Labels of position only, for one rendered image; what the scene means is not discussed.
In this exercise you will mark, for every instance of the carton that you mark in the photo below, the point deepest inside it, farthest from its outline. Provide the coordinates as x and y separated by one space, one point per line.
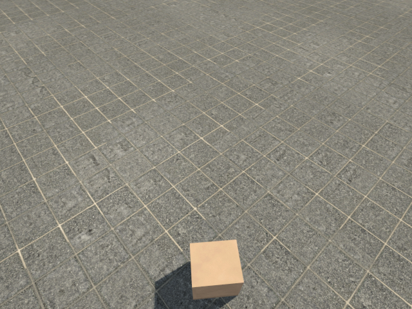
215 269

